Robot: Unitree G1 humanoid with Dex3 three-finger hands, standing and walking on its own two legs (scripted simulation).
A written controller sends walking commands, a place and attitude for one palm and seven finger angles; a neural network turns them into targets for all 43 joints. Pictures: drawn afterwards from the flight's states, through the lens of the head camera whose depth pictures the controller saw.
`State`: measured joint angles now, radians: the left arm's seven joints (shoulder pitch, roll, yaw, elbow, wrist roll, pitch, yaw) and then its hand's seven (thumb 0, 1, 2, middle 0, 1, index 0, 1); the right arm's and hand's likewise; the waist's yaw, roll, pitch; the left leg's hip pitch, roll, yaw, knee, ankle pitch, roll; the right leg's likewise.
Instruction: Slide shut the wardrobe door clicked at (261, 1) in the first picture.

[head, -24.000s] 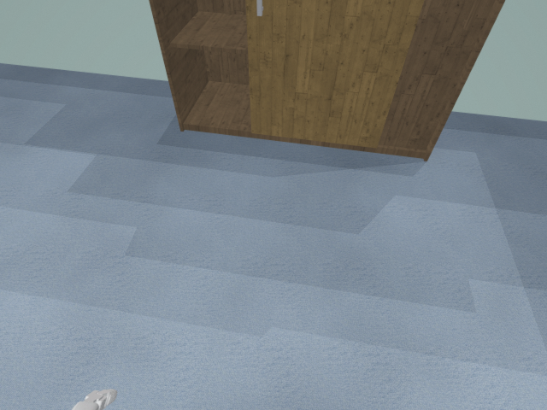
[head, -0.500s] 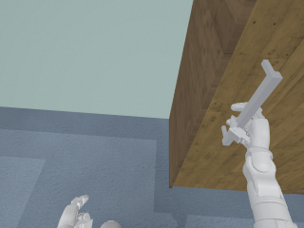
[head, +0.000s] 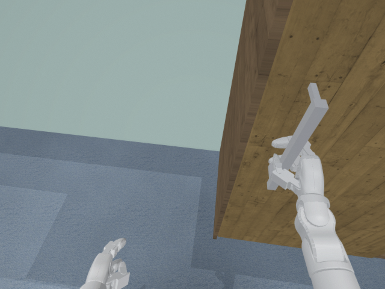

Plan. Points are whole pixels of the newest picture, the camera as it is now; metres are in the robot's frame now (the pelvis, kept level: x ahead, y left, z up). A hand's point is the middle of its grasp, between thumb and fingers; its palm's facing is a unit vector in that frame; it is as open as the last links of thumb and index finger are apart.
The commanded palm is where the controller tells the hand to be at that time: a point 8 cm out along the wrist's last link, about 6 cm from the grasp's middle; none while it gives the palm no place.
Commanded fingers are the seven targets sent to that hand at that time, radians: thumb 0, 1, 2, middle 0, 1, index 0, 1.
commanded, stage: stop walking and hold the door there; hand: right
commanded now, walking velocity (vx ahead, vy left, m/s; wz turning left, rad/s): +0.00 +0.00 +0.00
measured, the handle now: (288, 146) +0.39 -0.18 +0.08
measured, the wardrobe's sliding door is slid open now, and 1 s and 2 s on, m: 0.00 0.00 0.00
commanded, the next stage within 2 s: loosen the grip on the handle in 0.34 s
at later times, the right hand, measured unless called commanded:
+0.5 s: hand (277, 169) +0.34 -0.16 +0.06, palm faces +0.13 +0.97 -0.21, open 5.9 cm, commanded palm +0.29 -0.20 +0.07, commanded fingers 0.00 -0.42 -0.67 0.45 1.40 0.45 1.40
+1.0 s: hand (279, 174) +0.33 -0.16 +0.05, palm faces +0.20 +0.97 -0.16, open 14.0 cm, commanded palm +0.29 -0.20 +0.07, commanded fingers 0.00 0.55 -0.20 0.25 1.15 0.25 1.15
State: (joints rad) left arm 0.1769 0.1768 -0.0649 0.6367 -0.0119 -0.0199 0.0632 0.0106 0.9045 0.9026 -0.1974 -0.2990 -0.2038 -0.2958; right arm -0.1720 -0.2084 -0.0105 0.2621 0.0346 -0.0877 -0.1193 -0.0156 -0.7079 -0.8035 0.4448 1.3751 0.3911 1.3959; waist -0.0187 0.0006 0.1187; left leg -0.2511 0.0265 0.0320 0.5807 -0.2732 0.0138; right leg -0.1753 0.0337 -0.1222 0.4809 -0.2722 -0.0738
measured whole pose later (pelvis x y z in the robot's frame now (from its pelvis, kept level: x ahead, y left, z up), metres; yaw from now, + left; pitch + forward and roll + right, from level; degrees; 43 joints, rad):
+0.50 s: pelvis -0.01 +0.02 +0.00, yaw +0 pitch +1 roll +0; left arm 0.21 0.22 -0.01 0.66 -0.03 -0.03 0.08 0.01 0.90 0.90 -0.20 -0.30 -0.20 -0.30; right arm -0.27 -0.23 -0.08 0.46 0.02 -0.07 -0.05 0.00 -0.66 -0.79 0.42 1.36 0.37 1.40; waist -0.02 0.00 0.02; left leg -0.26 0.00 0.03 0.46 -0.21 0.02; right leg -0.21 0.02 -0.13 0.42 -0.23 -0.05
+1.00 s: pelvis +0.00 +0.05 -0.01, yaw -2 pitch +4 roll +0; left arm 0.27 0.27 -0.01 0.65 -0.05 -0.14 0.05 0.01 0.90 0.90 -0.20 -0.30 -0.20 -0.30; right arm -0.20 -0.27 -0.15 0.43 0.10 -0.13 -0.01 -0.01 0.50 -0.22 0.31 1.23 0.32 1.23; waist 0.00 0.00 -0.04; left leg -0.39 -0.02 0.08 0.60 -0.29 0.06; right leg -0.37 -0.02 -0.07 0.60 -0.30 -0.01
